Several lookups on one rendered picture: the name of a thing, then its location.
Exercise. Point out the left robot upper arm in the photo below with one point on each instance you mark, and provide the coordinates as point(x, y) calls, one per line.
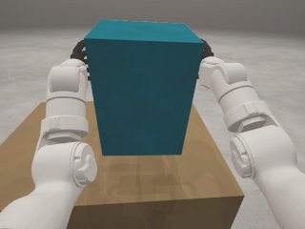
point(60, 173)

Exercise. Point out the right robot upper arm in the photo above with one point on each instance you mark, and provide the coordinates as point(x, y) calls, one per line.
point(267, 156)

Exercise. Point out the robot left hand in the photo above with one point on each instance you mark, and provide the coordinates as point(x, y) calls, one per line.
point(77, 53)

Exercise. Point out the robot right forearm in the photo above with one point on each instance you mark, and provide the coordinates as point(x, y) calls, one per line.
point(243, 110)

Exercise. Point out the robot left forearm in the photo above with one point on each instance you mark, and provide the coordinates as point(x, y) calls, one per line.
point(66, 100)

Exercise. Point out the robot right hand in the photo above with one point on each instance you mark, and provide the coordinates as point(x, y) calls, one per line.
point(206, 53)

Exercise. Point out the pedestal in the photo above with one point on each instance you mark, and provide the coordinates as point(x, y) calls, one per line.
point(194, 190)

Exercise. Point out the carton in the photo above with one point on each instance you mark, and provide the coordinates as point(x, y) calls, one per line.
point(143, 77)

